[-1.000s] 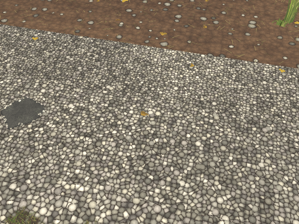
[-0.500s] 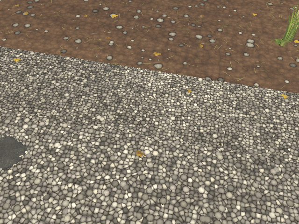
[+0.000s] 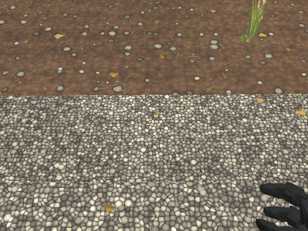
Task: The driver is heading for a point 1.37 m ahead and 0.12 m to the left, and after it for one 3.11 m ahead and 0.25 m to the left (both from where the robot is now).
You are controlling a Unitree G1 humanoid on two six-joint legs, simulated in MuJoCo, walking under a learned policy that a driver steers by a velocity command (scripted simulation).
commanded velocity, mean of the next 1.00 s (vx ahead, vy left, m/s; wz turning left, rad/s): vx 0.50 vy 0.00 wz -0.06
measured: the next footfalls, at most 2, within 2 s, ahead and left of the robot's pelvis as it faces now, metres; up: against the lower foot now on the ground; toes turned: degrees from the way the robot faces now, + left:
left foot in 0.16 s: +0.28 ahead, +0.12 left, -0.16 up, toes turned -9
right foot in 0.64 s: +0.51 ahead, -0.12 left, -0.16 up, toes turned -6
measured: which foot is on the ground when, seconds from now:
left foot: up 0.00-0.14, down 0.16-0.66, up 0.68-1.00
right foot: down 0.00-0.16, up 0.18-0.62, down 0.64-1.00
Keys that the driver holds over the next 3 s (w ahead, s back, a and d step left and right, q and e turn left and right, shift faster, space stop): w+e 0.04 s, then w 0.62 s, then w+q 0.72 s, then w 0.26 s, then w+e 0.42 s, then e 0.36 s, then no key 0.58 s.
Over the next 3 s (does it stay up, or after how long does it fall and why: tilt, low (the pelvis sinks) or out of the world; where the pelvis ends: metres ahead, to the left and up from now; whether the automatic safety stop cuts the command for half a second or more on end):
stays up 1.27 0.13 -0.29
